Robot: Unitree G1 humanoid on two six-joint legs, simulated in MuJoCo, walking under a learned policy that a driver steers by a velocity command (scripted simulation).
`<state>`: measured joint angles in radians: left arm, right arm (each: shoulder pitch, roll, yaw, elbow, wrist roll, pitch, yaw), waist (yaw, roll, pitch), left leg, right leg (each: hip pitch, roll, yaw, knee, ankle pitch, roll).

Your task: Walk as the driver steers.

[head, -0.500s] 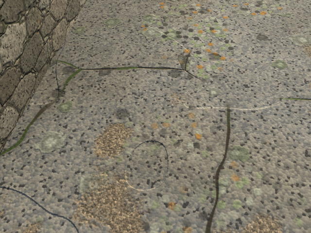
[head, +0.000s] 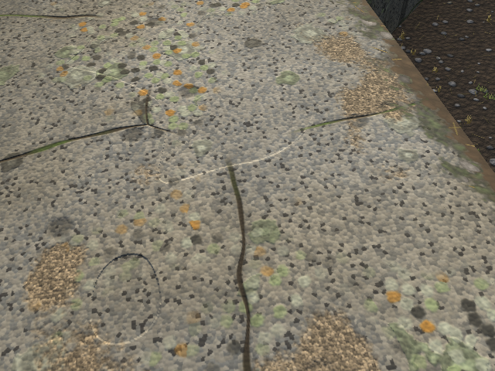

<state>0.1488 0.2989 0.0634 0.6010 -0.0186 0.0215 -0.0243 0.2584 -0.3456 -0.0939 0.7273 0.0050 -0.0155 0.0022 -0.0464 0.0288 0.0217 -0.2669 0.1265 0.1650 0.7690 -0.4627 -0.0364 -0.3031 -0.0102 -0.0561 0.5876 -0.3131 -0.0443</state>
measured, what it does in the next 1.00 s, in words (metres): walks ahead, turning left: left foot, then right foot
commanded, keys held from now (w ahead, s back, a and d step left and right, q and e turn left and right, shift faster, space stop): e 0.06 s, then q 0.44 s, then w+q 0.50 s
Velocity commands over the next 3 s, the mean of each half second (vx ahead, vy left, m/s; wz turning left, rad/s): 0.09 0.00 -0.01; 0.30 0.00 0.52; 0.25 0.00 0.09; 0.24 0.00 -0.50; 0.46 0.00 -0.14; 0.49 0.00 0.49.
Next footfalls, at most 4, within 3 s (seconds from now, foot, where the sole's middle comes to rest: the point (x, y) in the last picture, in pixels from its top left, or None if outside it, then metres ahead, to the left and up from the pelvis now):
0.38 left None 0.22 0.09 -0.77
0.74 right None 0.23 -0.15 -0.77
1.20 left None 0.42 0.22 -0.77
1.70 right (267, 351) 0.52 -0.01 -0.77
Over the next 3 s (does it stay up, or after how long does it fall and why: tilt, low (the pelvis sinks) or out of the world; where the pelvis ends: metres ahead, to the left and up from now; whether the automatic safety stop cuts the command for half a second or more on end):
stays up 1.04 0.12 0.01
